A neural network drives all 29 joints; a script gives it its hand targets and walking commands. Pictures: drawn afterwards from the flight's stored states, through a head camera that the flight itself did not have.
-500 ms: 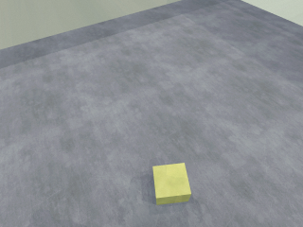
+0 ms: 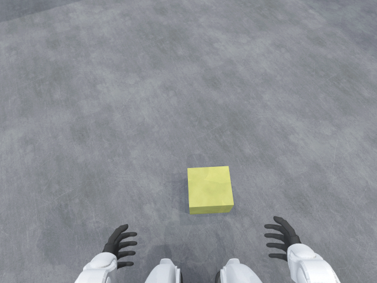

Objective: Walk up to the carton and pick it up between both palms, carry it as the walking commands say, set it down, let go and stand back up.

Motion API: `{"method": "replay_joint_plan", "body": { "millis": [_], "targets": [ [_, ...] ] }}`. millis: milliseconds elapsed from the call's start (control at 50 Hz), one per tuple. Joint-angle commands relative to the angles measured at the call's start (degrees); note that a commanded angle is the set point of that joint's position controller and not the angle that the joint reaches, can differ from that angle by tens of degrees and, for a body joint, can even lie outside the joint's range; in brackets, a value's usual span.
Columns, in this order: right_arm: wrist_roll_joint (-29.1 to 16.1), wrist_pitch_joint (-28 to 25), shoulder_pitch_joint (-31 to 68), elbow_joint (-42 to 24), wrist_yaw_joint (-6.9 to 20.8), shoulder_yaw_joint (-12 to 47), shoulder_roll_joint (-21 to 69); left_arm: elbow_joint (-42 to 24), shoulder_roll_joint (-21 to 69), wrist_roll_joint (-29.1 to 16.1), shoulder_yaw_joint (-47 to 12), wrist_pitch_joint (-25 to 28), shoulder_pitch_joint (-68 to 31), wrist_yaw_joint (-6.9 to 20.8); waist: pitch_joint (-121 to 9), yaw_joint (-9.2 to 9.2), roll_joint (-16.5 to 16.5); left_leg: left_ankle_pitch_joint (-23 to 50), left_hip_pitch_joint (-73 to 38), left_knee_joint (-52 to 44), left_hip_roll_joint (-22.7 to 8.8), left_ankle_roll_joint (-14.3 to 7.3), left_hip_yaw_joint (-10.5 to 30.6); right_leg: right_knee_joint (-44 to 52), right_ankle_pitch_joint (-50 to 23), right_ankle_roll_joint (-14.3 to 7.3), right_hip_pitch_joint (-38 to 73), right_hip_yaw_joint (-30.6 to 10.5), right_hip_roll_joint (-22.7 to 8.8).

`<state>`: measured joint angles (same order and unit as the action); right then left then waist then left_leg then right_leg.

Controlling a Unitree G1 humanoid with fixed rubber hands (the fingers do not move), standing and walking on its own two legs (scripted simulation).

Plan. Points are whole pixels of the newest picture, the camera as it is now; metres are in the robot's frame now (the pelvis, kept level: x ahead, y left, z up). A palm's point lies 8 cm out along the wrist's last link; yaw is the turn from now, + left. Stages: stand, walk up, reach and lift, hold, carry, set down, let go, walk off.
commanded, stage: reach and lift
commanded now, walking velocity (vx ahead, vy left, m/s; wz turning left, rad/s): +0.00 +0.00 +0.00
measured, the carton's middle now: (208, 190) +0.49 -0.06 -0.65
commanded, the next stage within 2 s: none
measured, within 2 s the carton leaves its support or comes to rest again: neither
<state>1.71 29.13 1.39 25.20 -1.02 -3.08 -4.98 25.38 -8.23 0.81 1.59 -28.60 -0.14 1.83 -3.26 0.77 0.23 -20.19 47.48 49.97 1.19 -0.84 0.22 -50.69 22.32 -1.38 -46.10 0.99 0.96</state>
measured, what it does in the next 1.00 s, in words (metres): stands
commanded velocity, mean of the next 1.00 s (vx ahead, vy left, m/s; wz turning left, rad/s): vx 0.00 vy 0.00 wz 0.00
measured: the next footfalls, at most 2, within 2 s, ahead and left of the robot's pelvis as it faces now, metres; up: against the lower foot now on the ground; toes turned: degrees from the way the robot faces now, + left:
none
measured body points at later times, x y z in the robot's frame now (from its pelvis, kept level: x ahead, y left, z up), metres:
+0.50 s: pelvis -0.06 +0.01 -0.03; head +0.15 +0.00 +0.37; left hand +0.34 +0.18 -0.14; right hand +0.32 -0.20 -0.15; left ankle +0.03 +0.11 -0.69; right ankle +0.01 -0.10 -0.69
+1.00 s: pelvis -0.04 +0.00 -0.05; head +0.25 -0.01 +0.29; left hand +0.47 +0.15 -0.16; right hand +0.46 -0.22 -0.16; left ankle +0.03 +0.11 -0.69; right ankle +0.01 -0.10 -0.69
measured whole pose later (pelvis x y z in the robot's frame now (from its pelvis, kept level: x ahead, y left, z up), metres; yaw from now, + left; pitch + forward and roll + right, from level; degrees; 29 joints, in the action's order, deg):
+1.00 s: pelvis -0.04 +0.00 -0.05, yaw +0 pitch +40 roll +1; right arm 0.0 8.7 63.2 56.7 -1.9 -17.6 -14.4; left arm 52.6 -10.0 2.6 16.0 -10.4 -62.9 -6.8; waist -0.3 1.8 0.0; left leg -15.5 80.1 55.5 0.8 -0.2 -0.3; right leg -57.6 18.0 -1.4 -79.6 0.6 1.2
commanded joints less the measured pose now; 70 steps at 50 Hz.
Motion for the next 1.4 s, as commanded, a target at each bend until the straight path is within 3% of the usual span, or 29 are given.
{"method": "replay_joint_plan", "body": {
  "millis": [0, 40, 80, 140, 240, 360, 380, 460, 520, 540, 580, 600, 620, 700, 720, 740, 800, 920, 940, 960, 1000, 1060, 1100, 1140, 1160, 1240, 1260, 1300, 1380],
  "targets": [
    [-2.2, 1.6, 7.3, -1.3, -0.1, 0.4, -2.5, -6.5, -2.9, -2.1, -1.3, -0.6, -9.0, -0.2, -15.4, 0.89, -0.9, 4.6, -10.2, -3.8, -0.1, -2.1, 2.6, 4.5, -9.4, 0.5, 7.7, -2.4, 0.3],
    [-1.8, 1.2, 13.1, -3.5, -0.7, -1.1, -4.2, -0.9, -5.0, -2.4, 0.0, -1.3, -13.5, 0.0, -10.1, 2.08, 2.9, -3.7, -3.0, -3.2, -1.1, -2.7, 1.9, 5.0, 0.4, 0.5, 7.6, -2.5, 0.0],
    [-6.6, 2.3, 16.7, -1.1, -0.3, 3.4, 0.0, 1.4, -4.1, -1.8, 3.6, -1.8, -14.2, -0.1, -13.1, -2.76, -1.3, 0.8, -1.0, -2.6, 0.0, -2.8, 1.2, 4.3, -3.3, 0.4, 8.1, -4.1, -0.6],
    [-4.0, 2.7, 26.6, -2.7, -1.8, -0.5, -3.0, 0.8, -6.8, -0.9, 7.3, -1.0, -27.0, -1.1, -14.9, -1.20, 2.2, -3.0, -1.1, -1.3, 0.5, -2.5, 1.6, 4.5, 1.7, 2.1, 12.5, -5.2, -1.0],
    [-2.6, 1.4, 37.9, 2.1, -3.3, -5.4, -6.7, 6.1, -5.3, 0.6, 5.2, -0.8, -40.8, -1.1, -15.4, 2.43, -3.7, -7.0, -1.3, 0.5, -0.5, -1.2, 0.7, 2.9, 6.0, 1.4, 1.3, -4.3, -0.1],
    [-2.1, 2.2, 49.1, 16.5, -2.9, -6.9, -9.4, 18.3, -6.2, -1.5, 5.5, -2.3, -51.8, -3.9, -15.7, -0.20, -2.4, -13.0, -1.0, -0.6, -0.7, -0.5, 0.6, 0.3, 13.4, 0.4, -3.8, -2.1, -0.6],
    [-0.9, 1.1, 46.3, 14.4, -2.9, -6.1, -7.0, 16.5, -3.7, -1.7, 7.0, -0.9, -49.3, -4.7, -19.7, 0.57, 3.7, -7.5, -2.8, -1.1, 0.0, -0.5, -0.8, 3.6, 8.3, 1.4, 0.3, -3.0, 0.3],
    [-0.1, -3.4, 53.4, 19.8, -2.6, -11.0, -10.9, 18.1, -1.3, -1.6, 6.7, 2.6, -56.8, -7.1, -22.9, 0.80, -2.2, -2.3, -1.3, -1.1, -0.4, 0.7, 1.1, -0.8, -0.1, 1.2, -5.5, -1.6, 0.6],
    [-0.8, -7.0, 56.0, 19.2, -1.8, -11.8, -10.9, 16.5, 0.8, -4.1, 6.0, 4.1, -57.1, -8.2, -39.4, 3.87, 0.6, 11.2, -10.6, 3.3, 0.4, 2.1, 1.6, -2.8, -11.9, 0.6, -5.0, -0.4, 2.0],
    [-0.6, -7.2, 56.4, 13.9, -1.9, -10.3, -12.2, 14.0, -4.4, -1.3, 11.3, 5.4, -55.2, -8.4, -44.2, -0.24, 2.8, 12.0, -10.3, 3.2, 0.7, 1.9, -0.2, -2.4, -12.2, 1.8, 0.0, -1.1, 1.9],
    [1.2, -9.4, 50.4, 17.4, -1.5, -12.7, -13.6, 14.3, -3.5, 1.5, 11.3, 7.6, -52.4, -9.6, -46.6, 1.50, 0.8, 24.5, -9.6, 3.9, 2.2, 1.9, 1.9, -5.3, -26.0, 2.0, -1.6, -0.8, 2.3],
    [-0.4, -11.5, 58.3, 15.0, -1.4, -10.7, -12.6, 10.4, -5.2, 1.1, 12.8, 10.0, -57.7, -9.9, -53.1, -1.23, 3.8, 27.6, -9.3, 5.3, 1.8, 2.7, 1.2, -6.6, -26.9, 2.1, -0.1, -1.0, 2.7],
    [-1.6, -13.0, 53.9, 14.1, -1.7, -13.1, -12.6, 7.3, -3.6, 1.8, 12.1, 11.2, -56.5, -10.4, -52.1, -2.17, -3.9, 32.5, -7.6, 6.2, 1.9, 2.8, 1.3, -5.2, -33.0, 1.6, -1.5, -2.6, 2.3],
    [-3.0, -17.1, 62.4, 20.8, -1.3, -13.6, -15.4, 15.3, -0.8, -1.0, 9.1, 13.6, -65.1, -9.8, -48.3, 3.91, -5.0, 29.4, -7.2, 5.2, 1.1, 2.6, 3.1, -3.1, -27.3, 1.9, -11.7, -1.0, 2.7],
    [-2.9, -17.2, 58.5, 19.5, -0.6, -10.6, -13.1, 16.3, -0.3, -1.5, 8.5, 13.7, -60.2, -9.8, -45.7, 3.61, 0.1, 28.6, -9.8, 3.1, 1.2, 1.8, 3.6, -1.5, -25.9, 2.3, -11.4, 0.6, 2.8],
    [-1.8, -17.9, 62.3, 23.5, -0.7, -15.2, -17.1, 13.3, -2.3, -0.2, 10.1, 15.2, -66.3, -10.0, -48.8, 1.35, -5.0, 29.8, -7.3, 5.0, 0.8, 3.5, 2.9, -2.8, -27.5, 1.6, -9.6, -1.4, 1.9],
    [-3.7, -19.6, 64.4, 26.9, 0.3, -12.7, -14.3, 16.2, -3.0, -0.2, 10.4, 16.8, -69.2, -10.4, -49.6, 3.33, -2.0, 29.1, -8.2, 3.9, 0.6, 2.0, 4.6, -3.0, -25.8, 1.9, -12.7, -0.5, 1.9],
    [-3.1, -22.8, 78.5, 22.2, -0.6, -14.3, -14.0, 18.2, -9.1, 1.8, 15.4, 20.7, -78.9, -8.5, -54.5, 0.05, 2.6, 24.3, 6.4, 4.4, 2.3, 0.6, 2.6, -5.4, -33.7, 3.9, -1.2, -3.6, 1.1],
    [-0.7, -22.8, 77.1, 24.1, -1.0, -16.7, -18.9, 17.4, -11.1, 2.2, 15.5, 20.7, -81.0, -9.0, -57.4, 3.19, 1.4, 25.5, 6.9, 7.0, 1.6, 1.5, 3.2, -7.3, -34.2, 3.1, -1.0, -2.9, 0.5],
    [-0.8, -22.5, 76.9, 22.9, -1.7, -15.7, -16.3, 20.9, -9.7, 3.8, 16.6, 20.5, -77.1, -8.8, -58.2, -0.69, 3.7, 27.1, 6.6, 6.2, 2.6, 1.3, 1.8, -5.8, -37.1, 3.5, 0.1, -3.0, 1.6],
    [-0.3, -21.7, 86.8, 23.8, -1.8, -19.0, -16.0, 19.0, -10.6, 3.5, 16.9, 20.4, -86.4, -8.2, -55.7, -0.86, -1.3, 19.5, 13.8, 5.7, 2.9, 1.8, 1.0, -6.7, -32.9, 3.4, 1.2, -3.6, 0.5],
    [2.5, -21.0, 84.7, 26.1, -2.0, -18.5, -14.4, 26.3, -8.2, 2.9, 18.6, 19.3, -85.3, -6.5, -50.2, 2.36, 4.6, 17.1, 17.6, 5.4, 3.7, 0.6, 0.7, -5.6, -31.3, 3.9, 0.3, -3.1, 0.8],
    [2.2, -21.1, 87.9, 25.1, -1.6, -18.7, -14.9, 27.6, -9.4, 5.8, 19.2, 19.9, -86.5, -5.5, -49.7, -0.78, -2.6, 19.3, 16.2, 5.6, 2.9, 1.2, 0.2, -6.3, -31.1, 3.5, -4.3, -4.1, 1.0],
    [1.4, -20.1, 89.2, 24.6, -2.3, -18.8, -12.7, 19.2, -14.4, 6.5, 21.3, 20.4, -95.6, -6.3, -58.5, -2.09, -0.1, 14.3, 16.4, 6.8, 2.9, 1.7, -2.1, -5.4, -29.2, 3.4, 5.8, -5.8, 0.1],
    [2.1, -20.4, 88.9, 24.1, -1.7, -20.3, -14.2, 21.6, -13.2, 4.7, 18.2, 20.1, -94.1, -6.1, -60.0, 1.59, -0.1, 17.3, 11.6, 5.2, 2.8, 0.8, -0.4, -5.9, -29.7, 4.0, 3.2, -2.8, 0.6],
    [4.5, -20.4, 93.7, 25.4, -2.3, -23.3, -20.0, 22.1, -12.4, 5.0, 18.9, 18.8, -95.8, -6.3, -62.1, 4.73, -1.7, 19.9, 11.1, 7.7, 3.8, 2.1, -0.7, -8.8, -31.6, 2.5, -2.8, -0.8, 2.2],
    [3.2, -21.4, 89.1, 24.4, -1.5, -20.2, -16.3, 22.2, -8.4, 5.0, 18.2, 19.4, -91.5, -6.1, -56.1, 0.89, -1.3, 24.3, 10.9, 7.9, 3.1, 2.6, -0.4, -7.2, -34.5, 1.9, -5.6, -1.9, 2.2],
    [3.8, -21.8, 88.2, 27.0, -0.9, -20.6, -16.2, 23.1, -7.9, 4.5, 20.3, 19.6, -93.2, -5.1, -55.0, 3.34, -0.5, 25.8, 13.6, 9.4, 3.7, 2.8, -0.1, -7.1, -37.0, 1.9, -5.5, -3.4, 2.1],
    [2.9, -23.5, 86.5, 26.2, 0.9, -21.9, -13.5, 23.6, -8.0, 7.2, 22.0, 21.0, -87.7, -4.9, -55.4, -0.29, -0.8, 29.1, 17.8, 10.7, 4.1, 2.5, 1.2, -12.0, -43.2, 2.1, -8.8, -2.2, 2.8]
  ]
}}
